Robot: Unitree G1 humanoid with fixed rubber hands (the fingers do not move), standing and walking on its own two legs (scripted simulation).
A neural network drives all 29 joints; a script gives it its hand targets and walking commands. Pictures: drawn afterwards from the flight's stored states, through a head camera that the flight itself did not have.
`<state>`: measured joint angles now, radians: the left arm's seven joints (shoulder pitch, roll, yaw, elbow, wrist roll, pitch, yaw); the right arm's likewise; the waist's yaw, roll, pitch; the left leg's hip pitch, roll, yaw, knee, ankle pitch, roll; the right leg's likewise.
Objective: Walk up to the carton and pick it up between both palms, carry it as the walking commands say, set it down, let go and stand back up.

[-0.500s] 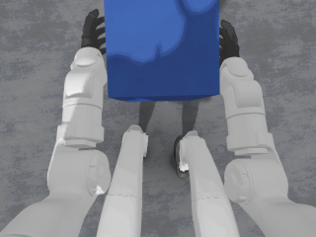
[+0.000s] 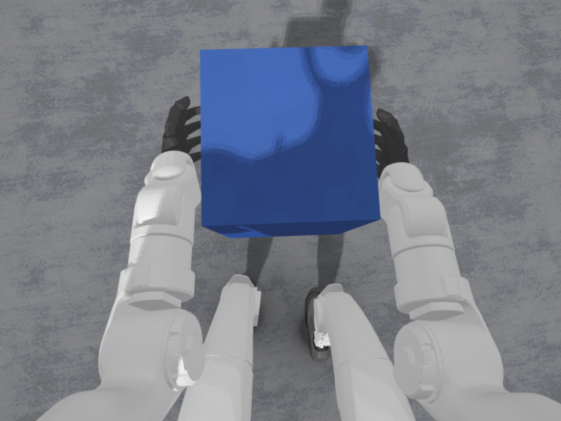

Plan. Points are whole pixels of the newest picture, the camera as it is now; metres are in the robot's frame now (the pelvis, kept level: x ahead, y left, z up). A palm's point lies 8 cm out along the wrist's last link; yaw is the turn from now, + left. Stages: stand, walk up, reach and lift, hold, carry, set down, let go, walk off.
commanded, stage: reach and lift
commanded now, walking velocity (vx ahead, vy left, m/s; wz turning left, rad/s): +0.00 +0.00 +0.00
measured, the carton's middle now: (284, 162) +0.44 +0.02 -0.10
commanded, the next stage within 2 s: none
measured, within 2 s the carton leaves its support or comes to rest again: neither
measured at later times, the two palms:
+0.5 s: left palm (155, 135) +0.41 +0.16 +0.05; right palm (427, 147) +0.41 -0.13 +0.05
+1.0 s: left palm (138, 139) +0.38 +0.16 +0.11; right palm (462, 151) +0.38 -0.13 +0.10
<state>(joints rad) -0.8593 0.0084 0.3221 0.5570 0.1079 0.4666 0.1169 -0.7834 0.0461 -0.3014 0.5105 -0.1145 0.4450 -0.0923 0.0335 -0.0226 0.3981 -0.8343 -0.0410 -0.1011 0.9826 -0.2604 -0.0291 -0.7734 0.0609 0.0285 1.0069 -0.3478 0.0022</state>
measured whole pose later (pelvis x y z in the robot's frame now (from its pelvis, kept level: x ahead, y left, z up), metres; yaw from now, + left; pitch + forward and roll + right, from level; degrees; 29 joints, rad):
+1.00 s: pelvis +0.10 +0.00 +0.07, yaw -1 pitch -6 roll +0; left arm -0.28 -0.13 0.24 0.29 0.19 0.71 0.07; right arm -0.24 0.15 -0.16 0.29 -0.16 0.70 -0.05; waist 0.04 -0.02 0.02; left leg -0.16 -0.03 -0.08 0.46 -0.20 -0.01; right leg -0.10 0.04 0.07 0.48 -0.27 -0.01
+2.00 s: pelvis +0.09 +0.01 +0.07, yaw -1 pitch -6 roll +0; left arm -0.25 -0.14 0.21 0.25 0.19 0.74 0.07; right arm -0.18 0.14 -0.15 0.21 -0.16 0.75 -0.04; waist -0.01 -0.02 0.03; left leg -0.15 -0.03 -0.06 0.47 -0.20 0.00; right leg -0.10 0.03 0.09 0.48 -0.27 0.00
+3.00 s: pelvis +0.09 +0.00 +0.07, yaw -1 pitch -7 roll +0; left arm -0.23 -0.14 0.20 0.21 0.20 0.76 0.06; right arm -0.17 0.13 -0.14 0.19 -0.16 0.76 -0.04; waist -0.01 -0.03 0.04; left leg -0.16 -0.03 -0.06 0.49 -0.21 0.00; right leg -0.11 0.03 0.09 0.51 -0.28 0.00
